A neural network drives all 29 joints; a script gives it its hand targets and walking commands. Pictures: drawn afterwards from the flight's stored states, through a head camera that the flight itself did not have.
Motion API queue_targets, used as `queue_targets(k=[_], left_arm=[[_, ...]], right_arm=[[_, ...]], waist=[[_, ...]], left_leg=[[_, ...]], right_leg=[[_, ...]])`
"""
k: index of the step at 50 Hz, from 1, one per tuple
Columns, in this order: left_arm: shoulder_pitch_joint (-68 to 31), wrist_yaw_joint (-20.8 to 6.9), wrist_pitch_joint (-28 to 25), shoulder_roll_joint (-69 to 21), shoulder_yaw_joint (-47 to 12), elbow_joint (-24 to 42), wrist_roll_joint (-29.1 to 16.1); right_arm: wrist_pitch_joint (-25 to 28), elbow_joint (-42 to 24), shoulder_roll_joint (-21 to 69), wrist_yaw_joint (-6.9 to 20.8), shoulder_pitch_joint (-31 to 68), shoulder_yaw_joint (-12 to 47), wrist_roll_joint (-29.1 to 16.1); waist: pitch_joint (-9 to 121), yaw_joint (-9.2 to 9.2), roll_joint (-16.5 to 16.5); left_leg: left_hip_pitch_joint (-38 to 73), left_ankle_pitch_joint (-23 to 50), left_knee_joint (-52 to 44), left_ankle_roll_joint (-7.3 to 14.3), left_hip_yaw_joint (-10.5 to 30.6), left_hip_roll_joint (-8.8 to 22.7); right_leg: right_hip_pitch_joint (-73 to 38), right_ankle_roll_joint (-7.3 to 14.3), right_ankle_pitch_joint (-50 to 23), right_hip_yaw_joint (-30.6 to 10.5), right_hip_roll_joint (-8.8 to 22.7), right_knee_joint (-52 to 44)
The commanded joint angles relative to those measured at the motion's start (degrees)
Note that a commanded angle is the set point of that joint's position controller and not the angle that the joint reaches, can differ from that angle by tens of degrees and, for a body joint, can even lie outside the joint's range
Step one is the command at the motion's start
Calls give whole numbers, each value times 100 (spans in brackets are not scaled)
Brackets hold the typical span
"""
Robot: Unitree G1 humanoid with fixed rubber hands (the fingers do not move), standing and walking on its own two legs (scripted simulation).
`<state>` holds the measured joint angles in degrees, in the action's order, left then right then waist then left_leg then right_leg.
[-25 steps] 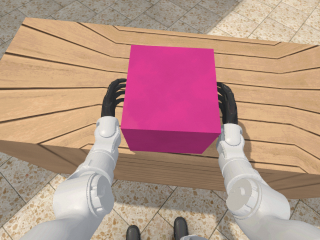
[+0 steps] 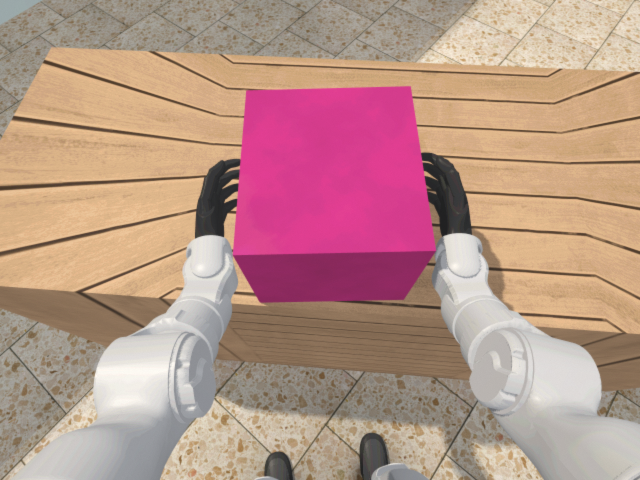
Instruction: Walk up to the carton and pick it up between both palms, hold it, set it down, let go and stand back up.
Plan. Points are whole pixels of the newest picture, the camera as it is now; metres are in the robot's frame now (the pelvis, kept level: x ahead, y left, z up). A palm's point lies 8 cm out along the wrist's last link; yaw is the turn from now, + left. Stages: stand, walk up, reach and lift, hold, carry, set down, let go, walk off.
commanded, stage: reach and lift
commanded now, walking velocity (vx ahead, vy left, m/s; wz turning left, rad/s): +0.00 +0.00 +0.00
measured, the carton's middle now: (330, 201) +0.47 -0.03 -0.03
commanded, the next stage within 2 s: none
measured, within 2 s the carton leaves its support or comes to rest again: leaves its support in 0.38 s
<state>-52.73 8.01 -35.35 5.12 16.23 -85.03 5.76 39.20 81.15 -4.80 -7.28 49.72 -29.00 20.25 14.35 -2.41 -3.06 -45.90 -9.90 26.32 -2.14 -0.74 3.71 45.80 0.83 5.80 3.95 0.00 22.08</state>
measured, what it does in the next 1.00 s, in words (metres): stands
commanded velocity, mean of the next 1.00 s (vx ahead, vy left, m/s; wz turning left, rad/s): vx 0.00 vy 0.00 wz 0.00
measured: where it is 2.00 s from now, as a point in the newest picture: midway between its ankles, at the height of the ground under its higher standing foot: outside the picture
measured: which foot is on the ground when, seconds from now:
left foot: down 0.00-1.00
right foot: down 0.00-1.00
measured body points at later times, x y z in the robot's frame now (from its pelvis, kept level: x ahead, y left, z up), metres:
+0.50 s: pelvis +0.00 +0.00 -0.01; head +0.05 -0.02 +0.44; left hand +0.42 +0.14 +0.04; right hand +0.40 -0.17 +0.04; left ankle -0.01 +0.14 -0.73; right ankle +0.01 -0.11 -0.73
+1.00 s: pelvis -0.02 +0.01 +0.02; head -0.03 +0.02 +0.47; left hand +0.41 +0.16 +0.15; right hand +0.39 -0.15 +0.14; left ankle -0.01 +0.14 -0.73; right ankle +0.01 -0.11 -0.73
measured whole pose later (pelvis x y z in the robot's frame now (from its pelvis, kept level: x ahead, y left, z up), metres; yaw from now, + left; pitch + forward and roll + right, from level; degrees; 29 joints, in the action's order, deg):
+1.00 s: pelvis -0.02 +0.01 +0.02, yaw +1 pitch +3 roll -1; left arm -50.0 4.9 -1.8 4.9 15.9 -65.0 7.9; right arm 2.8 58.5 -1.1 -8.5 44.5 -16.7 2.7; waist 6.5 -2.2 0.6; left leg -14.1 -10.0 21.1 -1.4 1.2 1.7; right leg 14.4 -0.3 6.4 2.1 0.5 17.7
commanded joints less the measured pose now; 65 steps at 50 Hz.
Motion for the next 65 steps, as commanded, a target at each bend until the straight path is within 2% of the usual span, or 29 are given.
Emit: queue_targets(k=[1, 7, 12, 19, 23, 26, 31, 37, 41, 45, 49, 52, 57, 62, 65], left_arm=[[-2792, -927, -310, -3410, -1480, 352, 385], [-2878, -892, -296, -3703, -2054, 800, -81], [-2913, -815, -191, -3989, -2502, 1528, -355], [-3340, -691, 104, -4487, -3239, 3060, -803], [-3545, -672, 481, -4567, -3439, 3685, -940], [-3684, -735, 969, -4445, -3224, 3674, -914], [-3879, -917, 1786, -4154, -2421, 3142, -742], [-4155, -1019, 2232, -4069, -1732, 2710, -395], [-3853, -1099, 2504, -3851, -1176, 2433, 29], [-3471, -1139, 2875, -3794, -950, 2666, 332], [-3273, -1058, 3304, -4067, -1272, 3419, 349], [-3145, -956, 3615, -4408, -1820, 4188, 173], [-2817, -799, 4060, -4866, -2829, 5549, -170], [-1937, -890, 4724, -4792, -3207, 6558, -197], [-1201, -1051, 5240, -4654, -3166, 6943, -37]], right_arm=[[19, 454, 3124, 1015, 2614, 2161, 507], [-269, -170, 3446, 926, 2666, 2989, -189], [-638, -1155, 3781, 834, 2651, 3740, -758], [-1345, -2928, 4394, 699, 2741, 4723, -1514], [-1925, -3605, 4549, 650, 2750, 5049, -1840], [-2482, -3690, 4466, 595, 2851, 4940, -1985], [-3251, -3525, 4452, 574, 3341, 4463, -2126], [-3484, -3186, 4437, 701, 3785, 3738, -1952], [-3507, -2833, 4165, 775, 3670, 3215, -1746], [-3514, -2837, 3929, 841, 3519, 2924, -1607], [-3526, -3245, 3832, 882, 3549, 3052, -1748], [-3556, -3754, 3838, 861, 3654, 3442, -2038], [-3757, -4727, 3885, 702, 3476, 4211, -2608], [-4238, -5788, 3820, 440, 2855, 4882, -3085], [-4529, -6334, 3696, 312, 2494, 5208, -3313]], waist=[[3908, -151, 106], [4328, -227, -53], [4603, -267, -164], [4698, -394, -192], [4172, -440, -34], [3386, -448, 166], [2341, -294, 639], [1949, -120, 538], [1348, -26, 418], [1005, 37, 288], [1263, 29, 73], [1682, -23, -22], [2104, -231, -173], [1738, -326, 4], [1311, -263, 101]], left_leg=[[1140, 1599, 216, -174, -335, -448], [1273, 2068, 555, -232, -122, -510], [1593, 2423, 820, -266, 80, -565], [1977, 2357, 958, -273, 364, -645], [2047, 1706, 776, -190, 455, -683], [2030, 847, 450, -55, 442, -701], [2047, -329, -187, 219, 315, -706], [2547, -313, -584, 161, 100, -649], [2872, -245, -828, 105, -43, -619], [3245, -26, -997, 32, -148, -597], [3713, 683, -895, -118, -184, -573], [4139, 1460, -666, -249, -131, -562], [4590, 2589, -303, -423, 121, -561], [4574, 2862, -280, -379, 296, -650], [4540, 2838, -366, -325, 337, -687]], right_leg=[[-3661, -197, -3600, 165, -241, 815], [-3691, -228, -3940, 56, -329, 1034], [-3676, -247, -3960, -18, -413, 1140], [-3535, -268, -3309, -102, -470, 1152], [-3451, -261, -2426, -182, -422, 951], [-3429, -242, -1506, -249, -323, 666], [-3766, -229, -392, -361, -108, 161], [-4093, -164, -184, -237, -102, -200], [-4313, -138, -71, -177, -107, -437], [-4506, -113, -41, -100, -153, -621], [-4611, -69, -339, -9, -240, -676], [-4633, -50, -759, 46, -329, -657], [-4671, -55, -1400, 7, -413, -609], [-5041, -214, -1890, -93, -414, -582], [-5321, -304, -2071, -98, -412, -588]])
